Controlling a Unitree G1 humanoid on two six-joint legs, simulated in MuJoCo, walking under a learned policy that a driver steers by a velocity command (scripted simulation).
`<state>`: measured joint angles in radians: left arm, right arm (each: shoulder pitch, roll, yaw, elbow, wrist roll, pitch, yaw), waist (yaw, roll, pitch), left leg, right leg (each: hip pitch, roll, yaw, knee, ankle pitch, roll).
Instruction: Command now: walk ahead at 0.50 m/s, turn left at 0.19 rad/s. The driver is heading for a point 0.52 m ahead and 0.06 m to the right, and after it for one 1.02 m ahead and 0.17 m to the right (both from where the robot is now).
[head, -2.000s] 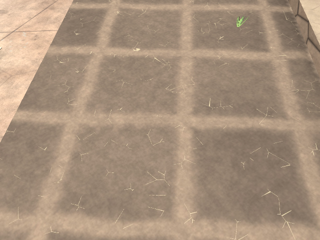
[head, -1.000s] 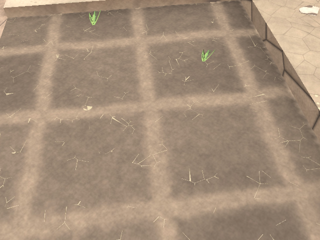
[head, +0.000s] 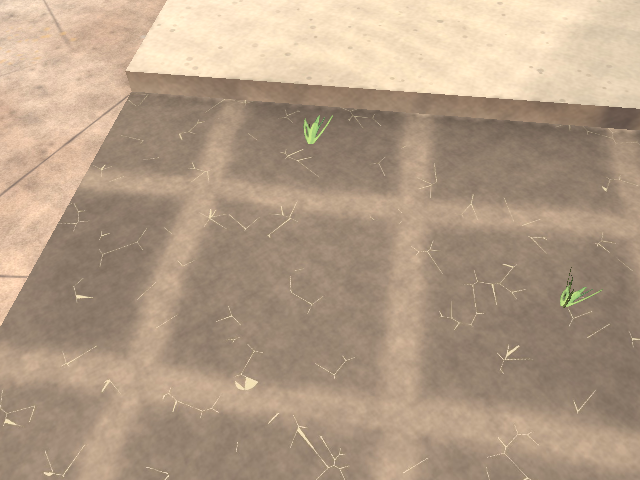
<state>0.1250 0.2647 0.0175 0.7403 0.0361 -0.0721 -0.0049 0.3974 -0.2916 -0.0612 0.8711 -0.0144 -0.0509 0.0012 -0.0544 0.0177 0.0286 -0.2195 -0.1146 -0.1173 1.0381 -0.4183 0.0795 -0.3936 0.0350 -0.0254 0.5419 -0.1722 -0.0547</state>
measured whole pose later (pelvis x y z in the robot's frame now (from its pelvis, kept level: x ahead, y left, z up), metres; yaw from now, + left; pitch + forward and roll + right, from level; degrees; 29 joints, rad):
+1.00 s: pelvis +0.50 -0.02 -0.01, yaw -19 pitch +1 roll +1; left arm 0.05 0.24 0.05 0.76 0.05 -0.02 -0.05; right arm 0.40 -0.24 -0.04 0.94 -0.02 -0.05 -0.02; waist -0.04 0.00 0.06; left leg 0.00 0.10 0.29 0.71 -0.49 -0.02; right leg -0.46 0.04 -0.12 0.61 -0.16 -0.16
